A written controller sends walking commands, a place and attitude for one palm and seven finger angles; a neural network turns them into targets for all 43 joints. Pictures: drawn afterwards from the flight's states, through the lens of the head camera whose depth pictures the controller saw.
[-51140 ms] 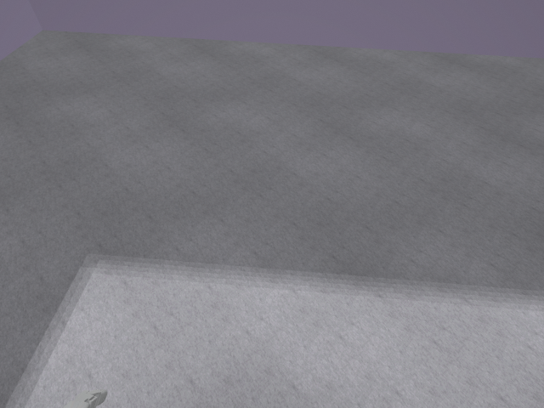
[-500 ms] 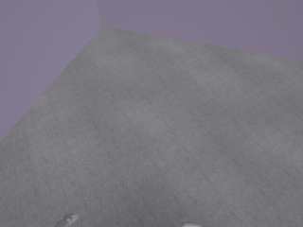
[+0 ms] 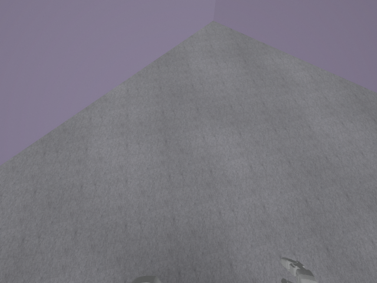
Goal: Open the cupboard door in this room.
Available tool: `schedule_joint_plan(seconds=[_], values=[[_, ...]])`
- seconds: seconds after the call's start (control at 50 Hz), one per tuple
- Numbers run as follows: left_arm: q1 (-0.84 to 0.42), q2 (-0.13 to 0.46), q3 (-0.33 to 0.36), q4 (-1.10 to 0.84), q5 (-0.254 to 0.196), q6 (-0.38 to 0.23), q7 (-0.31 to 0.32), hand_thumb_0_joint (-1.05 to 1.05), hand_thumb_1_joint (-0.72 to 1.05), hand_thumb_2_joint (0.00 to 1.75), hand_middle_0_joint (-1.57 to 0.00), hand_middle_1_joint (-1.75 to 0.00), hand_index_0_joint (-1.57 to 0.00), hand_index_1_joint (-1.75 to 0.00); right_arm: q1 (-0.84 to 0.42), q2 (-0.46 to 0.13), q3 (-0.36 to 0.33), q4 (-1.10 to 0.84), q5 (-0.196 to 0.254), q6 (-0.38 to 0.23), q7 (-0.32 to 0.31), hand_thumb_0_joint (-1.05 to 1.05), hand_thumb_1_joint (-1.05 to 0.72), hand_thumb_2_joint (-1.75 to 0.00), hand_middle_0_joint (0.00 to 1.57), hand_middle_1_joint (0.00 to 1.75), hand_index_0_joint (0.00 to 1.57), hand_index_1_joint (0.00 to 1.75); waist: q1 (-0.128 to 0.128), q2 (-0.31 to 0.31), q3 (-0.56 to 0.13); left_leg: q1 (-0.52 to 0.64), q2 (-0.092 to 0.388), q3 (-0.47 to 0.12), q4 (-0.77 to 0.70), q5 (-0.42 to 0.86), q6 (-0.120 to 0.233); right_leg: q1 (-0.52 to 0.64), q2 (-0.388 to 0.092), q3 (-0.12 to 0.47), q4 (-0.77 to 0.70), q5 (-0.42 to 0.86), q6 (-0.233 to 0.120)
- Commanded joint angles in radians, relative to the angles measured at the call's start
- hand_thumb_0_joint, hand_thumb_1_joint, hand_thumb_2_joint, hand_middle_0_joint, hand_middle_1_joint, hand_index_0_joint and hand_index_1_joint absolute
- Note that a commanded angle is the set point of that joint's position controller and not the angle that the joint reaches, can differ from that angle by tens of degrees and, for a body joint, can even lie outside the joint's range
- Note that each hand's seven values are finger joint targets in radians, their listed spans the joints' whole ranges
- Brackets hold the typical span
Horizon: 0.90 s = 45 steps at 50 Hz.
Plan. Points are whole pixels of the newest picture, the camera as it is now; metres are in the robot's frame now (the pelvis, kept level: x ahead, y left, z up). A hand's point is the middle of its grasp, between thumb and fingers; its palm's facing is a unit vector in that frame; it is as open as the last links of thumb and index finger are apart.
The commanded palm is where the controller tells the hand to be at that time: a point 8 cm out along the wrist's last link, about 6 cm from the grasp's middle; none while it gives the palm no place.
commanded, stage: turn to face it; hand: left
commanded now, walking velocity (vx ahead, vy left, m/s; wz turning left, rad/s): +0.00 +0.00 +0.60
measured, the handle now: out of the picture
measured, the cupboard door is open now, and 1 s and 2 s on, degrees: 40 40 40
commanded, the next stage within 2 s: none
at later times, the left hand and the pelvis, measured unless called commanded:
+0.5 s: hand out of the picture +0.08 +0.16 -0.13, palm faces +0.26 -0.92 -0.28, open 7.4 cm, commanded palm none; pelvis +0.03 -0.05 +0.02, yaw +17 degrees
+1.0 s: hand out of the picture -0.01 +0.20 -0.14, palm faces +0.58 -0.76 -0.28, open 7.4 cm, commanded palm none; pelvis +0.04 -0.04 +0.01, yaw +35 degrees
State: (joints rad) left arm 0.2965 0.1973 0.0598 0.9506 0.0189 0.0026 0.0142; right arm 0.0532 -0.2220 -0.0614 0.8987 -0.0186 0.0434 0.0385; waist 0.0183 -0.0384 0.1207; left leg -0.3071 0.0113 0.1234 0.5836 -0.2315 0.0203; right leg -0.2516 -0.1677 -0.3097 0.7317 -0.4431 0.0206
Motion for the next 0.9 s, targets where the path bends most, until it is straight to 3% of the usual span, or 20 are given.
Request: schedule_joint_plan(seconds=[0.0, 0.02, 0.08, 0.2, 0.28, 0.3, 0.32, 0.34, 0.36, 0.4, 0.46, 0.56, 0.6, 0.64, 0.66, 0.68, 0.7, 0.74, 0.78, 0.88], values=[[-0.153, 0.128, 0.030, -0.169, 0.001, 0.009, 0.018, 0.00, 0.90, 0.90, -0.20, -0.30, -0.20, -0.30, 0.252, -0.272, -0.067, -0.012, -0.001, -0.016, -0.037, 0.00, -0.90, -0.90, 0.20, 0.30, 0.20, 0.30, -0.132, 0.221, -0.263, 0.335, 0.415, -0.488, -0.185, 0.541, 0.253, -0.374, 0.030, 0.265, 0.465, -0.203, 0.066], [-0.168, 0.120, 0.033, -0.153, -0.002, 0.012, 0.016, 0.00, 0.90, 0.90, -0.20, -0.30, -0.20, -0.30, 0.191, -0.255, -0.065, -0.029, -0.003, -0.019, -0.048, 0.00, -0.90, -0.90, 0.20, 0.30, 0.20, 0.30, -0.109, 0.269, -0.199, 0.241, 0.366, -0.462, -0.208, 0.434, 0.228, -0.381, 0.029, 0.291, 0.470, -0.150, 0.070], [-0.114, 0.115, 0.035, -0.107, 0.001, 0.023, -0.002, 0.00, 0.90, 0.90, -0.20, -0.30, -0.20, -0.30, 0.096, -0.202, -0.045, -0.047, -0.008, -0.030, -0.054, 0.00, -0.90, -0.90, 0.20, 0.30, 0.20, 0.30, -0.035, 0.161, -0.140, 0.133, 0.247, -0.336, -0.215, 0.408, 0.155, -0.304, 0.055, 0.298, 0.399, -0.007, 0.074], [-0.139, 0.103, 0.027, -0.131, -0.003, 0.022, -0.003, 0.00, 0.90, 0.90, -0.20, -0.30, -0.20, -0.30, 0.114, -0.205, -0.053, -0.038, -0.011, -0.025, -0.046, 0.00, -0.90, -0.90, 0.20, 0.30, 0.20, 0.30, -0.036, 0.208, -0.160, 0.093, 0.198, -0.355, -0.196, 0.348, 0.140, -0.169, 0.120, 0.267, 0.122, 0.006, 0.069], [-0.044, 0.126, 0.032, -0.120, -0.007, -0.001, 0.002, 0.00, 0.90, 0.90, -0.20, -0.30, -0.20, -0.30, 0.063, -0.197, -0.060, -0.058, -0.001, -0.017, -0.044, 0.00, -0.90, -0.90, 0.20, 0.30, 0.20, 0.30, 0.019, 0.190, -0.186, -0.029, 0.139, -0.370, -0.080, 0.293, 0.076, 0.100, 0.150, 0.244, -0.236, 0.209, 0.053], [-0.001, 0.188, 0.046, -0.114, 0.003, -0.014, 0.010, 0.00, 0.90, 0.90, -0.20, -0.30, -0.20, -0.30, 0.073, -0.149, -0.055, -0.066, 0.009, -0.018, -0.039, 0.00, -0.90, -0.90, 0.20, 0.30, 0.20, 0.30, 0.039, 0.024, -0.208, -0.164, 0.058, -0.305, 0.053, 0.086, 0.015, 0.251, 0.005, 0.381, -0.378, 0.272, 0.016], [0.014, 0.280, 0.063, -0.113, 0.016, -0.020, 0.019, 0.00, 0.90, 0.90, -0.20, -0.30, -0.20, -0.30, 0.087, -0.080, -0.043, -0.091, 0.012, -0.020, -0.033, 0.00, -0.90, -0.90, 0.20, 0.30, 0.20, 0.30, 0.046, -0.298, -0.206, -0.323, -0.096, -0.128, 0.324, -0.357, -0.062, 0.309, -0.286, 0.658, -0.438, 0.437, -0.108], [0.009, 0.277, 0.052, -0.120, 0.006, -0.015, 0.023, 0.00, 0.90, 0.90, -0.20, -0.30, -0.20, -0.30, 0.075, -0.112, -0.049, -0.088, 0.003, -0.012, -0.032, 0.00, -0.90, -0.90, 0.20, 0.30, 0.20, 0.30, 0.047, -0.206, -0.189, -0.288, -0.043, -0.186, 0.534, -0.414, -0.054, 0.188, -0.366, 0.637, -0.426, 0.530, -0.175], [-0.035, 0.235, 0.047, -0.122, 0.005, -0.017, 0.028, 0.00, 0.90, 0.90, -0.20, -0.30, -0.20, -0.30, 0.067, -0.103, -0.050, -0.074, 0.002, -0.001, -0.034, 0.00, -0.90, -0.90, 0.20, 0.30, 0.20, 0.30, 0.017, -0.246, -0.171, -0.307, -0.015, -0.198, 0.651, -0.375, -0.057, 0.157, -0.298, 0.605, -0.396, 0.568, -0.177], [-0.124, 0.169, 0.024, -0.143, 0.001, -0.014, 0.025, 0.00, 0.90, 0.90, -0.20, -0.30, -0.20, -0.30, 0.088, -0.095, -0.044, -0.041, 0.002, 0.012, -0.020, 0.00, -0.90, -0.90, 0.20, 0.30, 0.20, 0.30, -0.030, -0.187, -0.128, -0.293, 0.019, -0.164, 0.714, -0.228, -0.076, 0.110, -0.182, 0.377, -0.368, 0.607, -0.130], [-0.126, 0.166, 0.026, -0.147, 0.007, -0.017, 0.026, 0.00, 0.90, 0.90, -0.20, -0.30, -0.20, -0.30, 0.079, -0.069, -0.031, -0.032, 0.005, 0.018, -0.008, 0.00, -0.90, -0.90, 0.20, 0.30, 0.20, 0.30, -0.032, -0.155, -0.121, -0.233, 0.027, -0.100, 0.546, -0.204, -0.089, 0.110, -0.163, 0.260, -0.370, 0.616, -0.104], [-0.042, 0.215, 0.044, -0.105, 0.012, -0.017, 0.019, 0.00, 0.90, 0.90, -0.20, -0.30, -0.20, -0.30, 0.018, -0.048, -0.017, -0.051, 0.010, 0.005, -0.003, 0.00, -0.90, -0.90, 0.20, 0.30, 0.20, 0.30, 0.018, -0.165, -0.141, -0.158, 0.005, -0.020, 0.240, -0.243, -0.077, 0.208, -0.199, 0.221, -0.306, 0.739, -0.115], [-0.043, 0.223, 0.053, -0.100, 0.012, -0.016, 0.017, 0.00, 0.90, 0.90, -0.20, -0.30, -0.20, -0.30, 0.042, -0.055, -0.018, -0.051, 0.011, -0.003, -0.006, 0.00, -0.90, -0.90, 0.20, 0.30, 0.20, 0.30, 0.005, -0.171, -0.161, -0.100, -0.001, -0.002, 0.120, -0.202, -0.065, 0.209, -0.209, 0.209, -0.254, 0.756, -0.105], [-0.061, 0.221, 0.056, -0.098, 0.003, -0.012, 0.011, 0.00, 0.90, 0.90, -0.20, -0.30, -0.20, -0.30, 0.114, -0.085, -0.027, -0.041, 0.006, -0.010, -0.007, 0.00, -0.90, -0.90, 0.20, 0.30, 0.20, 0.30, -0.038, -0.116, -0.194, 0.072, -0.008, 0.001, -0.075, -0.042, -0.048, 0.133, -0.187, 0.148, -0.131, 0.673, -0.049], [-0.062, 0.197, 0.053, -0.116, -0.007, -0.007, 0.005, 0.00, 0.90, 0.90, -0.20, -0.30, -0.20, -0.30, 0.181, -0.152, -0.044, -0.029, 0.000, -0.018, -0.010, 0.00, -0.90, -0.90, 0.20, 0.30, 0.20, 0.30, -0.079, 0.036, -0.243, 0.259, 0.077, -0.104, -0.148, 0.175, -0.003, -0.021, -0.141, 0.104, 0.031, 0.523, 0.005], [-0.091, 0.120, 0.033, -0.161, -0.015, -0.001, -0.004, 0.00, 0.90, 0.90, -0.20, -0.30, -0.20, -0.30, 0.256, -0.275, -0.076, -0.024, -0.008, -0.023, -0.018, 0.00, -0.90, -0.90, 0.20, 0.30, 0.20, 0.30, -0.121, 0.374, -0.264, 0.399, 0.377, -0.519, -0.180, 0.599, 0.164, -0.321, 0.018, 0.093, 0.279, -0.165, 0.084], [-0.163, 0.122, 0.025, -0.196, 0.001, 0.012, 0.006, 0.00, 0.90, 0.90, -0.20, -0.30, -0.20, -0.30, 0.316, -0.303, -0.079, 0.002, -0.005, -0.014, -0.027, 0.00, -0.90, -0.90, 0.20, 0.30, 0.20, 0.30, -0.144, 0.283, -0.266, 0.341, 0.447, -0.528, -0.184, 0.604, 0.241, -0.349, 0.035, 0.227, 0.400, -0.264, 0.063], [-0.198, 0.117, 0.028, -0.167, -0.002, 0.016, 0.011, 0.00, 0.90, 0.90, -0.20, -0.30, -0.20, -0.30, 0.239, -0.247, -0.064, -0.019, -0.006, -0.025, -0.051, 0.00, -0.90, -0.90, 0.20, 0.30, 0.20, 0.30, -0.107, 0.287, -0.228, 0.258, 0.341, -0.473, -0.190, 0.490, 0.197, -0.384, 0.034, 0.304, 0.473, -0.128, 0.063], [-0.158, 0.121, 0.034, -0.124, 0.000, 0.023, -0.001, 0.00, 0.90, 0.90, -0.20, -0.30, -0.20, -0.30, 0.151, -0.205, -0.048, -0.041, -0.007, -0.029, -0.056, 0.00, -0.90, -0.90, 0.20, 0.30, 0.20, 0.30, -0.055, 0.200, -0.176, 0.175, 0.255, -0.375, -0.220, 0.400, 0.151, -0.345, 0.048, 0.316, 0.467, 0.001, 0.068], [-0.140, 0.117, 0.031, -0.117, -0.001, 0.027, -0.004, 0.00, 0.90, 0.90, -0.20, -0.30, -0.20, -0.30, 0.141, -0.204, -0.046, -0.040, -0.008, -0.030, -0.051, 0.00, -0.90, -0.90, 0.20, 0.30, 0.20, 0.30, -0.042, 0.157, -0.157, 0.133, 0.220, -0.381, -0.242, 0.286, 0.151, -0.263, 0.084, 0.304, 0.278, 0.023, 0.072]])
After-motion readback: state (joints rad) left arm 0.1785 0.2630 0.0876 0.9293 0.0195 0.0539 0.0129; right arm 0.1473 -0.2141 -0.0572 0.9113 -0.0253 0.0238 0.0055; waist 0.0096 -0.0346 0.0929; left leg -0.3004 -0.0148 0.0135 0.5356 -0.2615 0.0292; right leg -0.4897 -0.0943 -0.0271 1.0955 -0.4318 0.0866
